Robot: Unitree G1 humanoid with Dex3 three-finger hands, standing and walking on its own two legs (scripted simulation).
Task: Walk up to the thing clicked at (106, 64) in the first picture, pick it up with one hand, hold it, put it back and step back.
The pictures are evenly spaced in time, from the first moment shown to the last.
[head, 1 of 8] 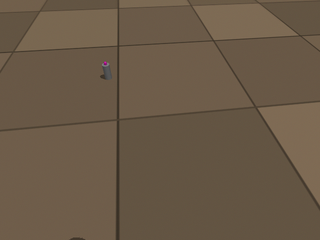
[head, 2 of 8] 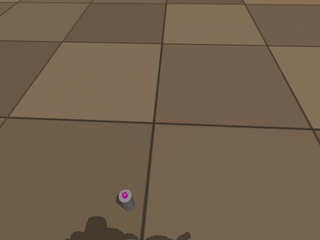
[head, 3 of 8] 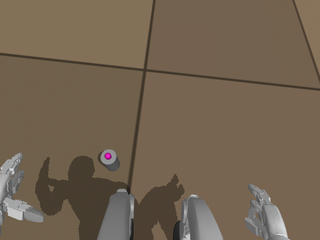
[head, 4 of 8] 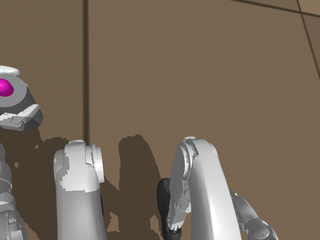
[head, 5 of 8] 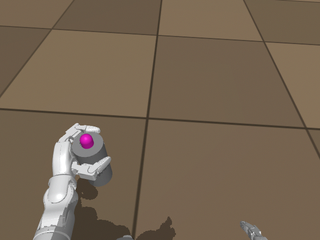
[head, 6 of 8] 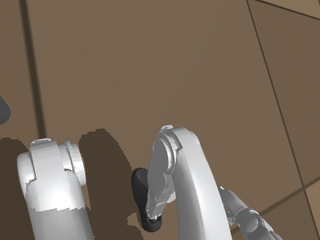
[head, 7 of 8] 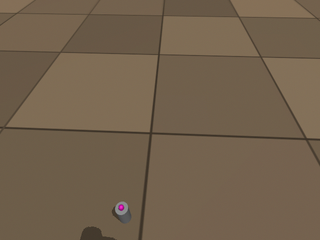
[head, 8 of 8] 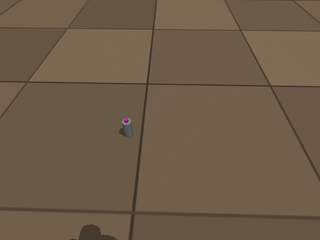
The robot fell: no
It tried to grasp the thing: yes
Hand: left
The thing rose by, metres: 0.66
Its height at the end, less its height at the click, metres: +0.00
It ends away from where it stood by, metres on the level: 0.01
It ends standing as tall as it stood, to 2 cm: yes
